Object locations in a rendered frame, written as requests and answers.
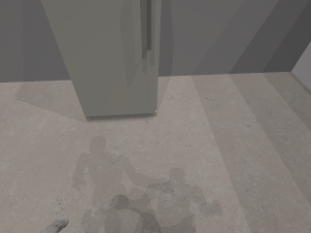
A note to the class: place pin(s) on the fridge door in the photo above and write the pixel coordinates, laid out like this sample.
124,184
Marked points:
104,47

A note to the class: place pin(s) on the robot left hand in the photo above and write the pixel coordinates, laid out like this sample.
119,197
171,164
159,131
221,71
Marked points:
56,226

